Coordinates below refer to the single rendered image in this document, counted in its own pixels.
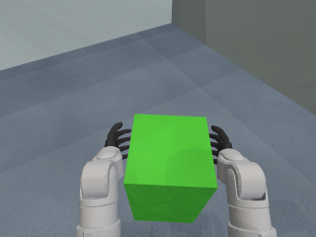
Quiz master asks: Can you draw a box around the robot left forearm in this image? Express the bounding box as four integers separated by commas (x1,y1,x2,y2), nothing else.
75,146,124,237

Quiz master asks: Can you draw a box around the left robot hand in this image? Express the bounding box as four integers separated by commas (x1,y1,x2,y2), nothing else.
105,122,131,160

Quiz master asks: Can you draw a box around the carton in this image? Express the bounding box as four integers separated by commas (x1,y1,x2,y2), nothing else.
123,114,218,223

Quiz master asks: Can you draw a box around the right robot hand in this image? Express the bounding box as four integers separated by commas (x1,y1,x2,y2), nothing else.
208,125,233,165

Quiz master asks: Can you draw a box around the robot right forearm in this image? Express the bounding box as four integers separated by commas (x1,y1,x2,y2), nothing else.
216,148,277,237

